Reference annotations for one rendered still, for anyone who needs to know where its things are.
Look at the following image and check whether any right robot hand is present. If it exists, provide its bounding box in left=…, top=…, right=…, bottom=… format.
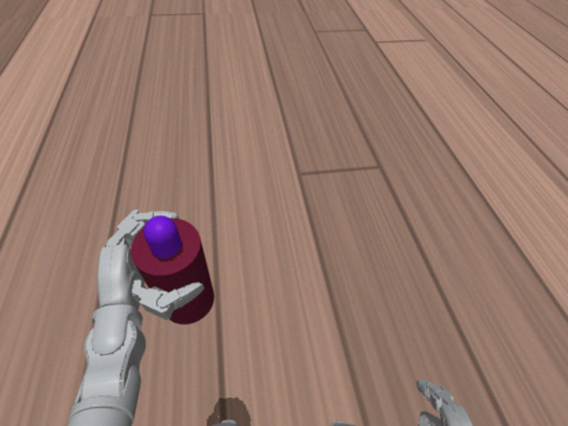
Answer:
left=417, top=379, right=474, bottom=426

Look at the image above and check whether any left robot arm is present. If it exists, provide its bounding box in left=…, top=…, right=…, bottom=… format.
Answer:
left=67, top=304, right=146, bottom=426

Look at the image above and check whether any bottle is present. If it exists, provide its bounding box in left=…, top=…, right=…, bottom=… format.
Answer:
left=130, top=216, right=214, bottom=325

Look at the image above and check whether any left robot hand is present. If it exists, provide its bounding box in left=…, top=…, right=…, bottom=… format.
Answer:
left=97, top=209, right=204, bottom=320

